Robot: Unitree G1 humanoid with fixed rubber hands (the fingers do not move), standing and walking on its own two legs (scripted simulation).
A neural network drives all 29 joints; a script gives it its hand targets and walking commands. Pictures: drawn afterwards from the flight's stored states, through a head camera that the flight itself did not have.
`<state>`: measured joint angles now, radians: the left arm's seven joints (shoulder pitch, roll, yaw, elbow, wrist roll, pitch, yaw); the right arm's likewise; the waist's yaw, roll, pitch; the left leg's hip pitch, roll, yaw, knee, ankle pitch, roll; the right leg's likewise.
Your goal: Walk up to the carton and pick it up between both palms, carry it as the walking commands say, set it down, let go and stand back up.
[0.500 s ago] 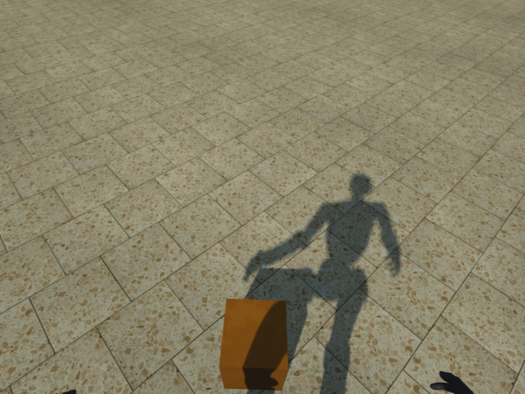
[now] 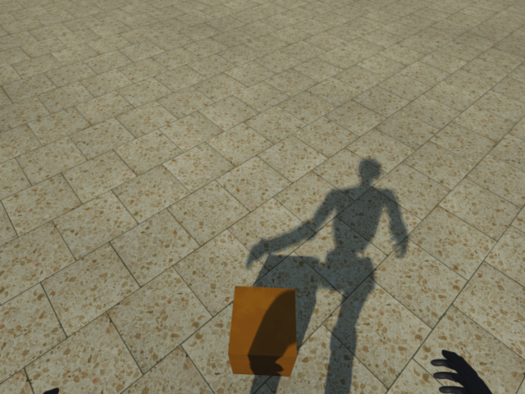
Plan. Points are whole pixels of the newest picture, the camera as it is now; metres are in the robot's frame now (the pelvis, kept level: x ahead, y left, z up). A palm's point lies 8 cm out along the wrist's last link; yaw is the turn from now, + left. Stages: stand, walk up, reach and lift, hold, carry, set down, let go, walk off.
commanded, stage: reach and lift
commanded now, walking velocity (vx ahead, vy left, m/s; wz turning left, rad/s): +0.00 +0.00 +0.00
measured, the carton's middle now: (263, 332) +0.44 +0.00 -0.64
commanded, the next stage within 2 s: none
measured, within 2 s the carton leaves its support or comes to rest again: neither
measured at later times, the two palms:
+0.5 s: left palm (98, 357) +0.22 +0.29 -0.11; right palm (424, 349) +0.24 -0.28 -0.13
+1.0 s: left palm (154, 295) +0.36 +0.24 -0.17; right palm (384, 301) +0.35 -0.25 -0.17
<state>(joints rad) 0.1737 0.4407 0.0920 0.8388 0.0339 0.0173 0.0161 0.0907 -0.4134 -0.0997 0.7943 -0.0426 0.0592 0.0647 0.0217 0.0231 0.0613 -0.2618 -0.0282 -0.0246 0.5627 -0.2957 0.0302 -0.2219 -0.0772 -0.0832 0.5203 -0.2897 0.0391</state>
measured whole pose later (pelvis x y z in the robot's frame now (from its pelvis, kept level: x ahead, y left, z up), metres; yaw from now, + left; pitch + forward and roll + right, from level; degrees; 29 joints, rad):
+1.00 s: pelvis -0.08 +0.00 -0.08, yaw -4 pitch +29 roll -1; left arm -0.82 0.36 0.24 0.82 -0.03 0.24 -0.05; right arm -0.83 -0.31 -0.21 0.78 0.04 0.26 -0.01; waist 0.03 -0.01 0.09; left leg -1.21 0.01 0.03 1.04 -0.33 0.02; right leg -1.20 -0.03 0.01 1.01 -0.30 0.04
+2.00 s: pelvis -0.10 -0.01 -0.24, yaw -4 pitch +49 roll -2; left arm -1.29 0.41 0.30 1.00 -0.07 0.14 -0.02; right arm -1.25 -0.25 -0.26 0.87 0.05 0.19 -0.13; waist 0.02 -0.01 0.00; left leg -1.99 0.02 -0.01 1.61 -0.47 0.00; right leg -1.98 -0.02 0.00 1.59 -0.46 0.02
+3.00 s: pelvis -0.12 -0.01 -0.41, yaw -5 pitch +35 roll -2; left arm -1.55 0.47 0.02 1.20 -0.29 0.05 0.09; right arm -1.53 -0.38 -0.04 1.14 0.29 0.06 -0.15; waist 0.03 -0.01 0.44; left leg -2.28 0.02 -0.02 2.24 -0.57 0.01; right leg -2.27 -0.01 0.02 2.21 -0.56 0.04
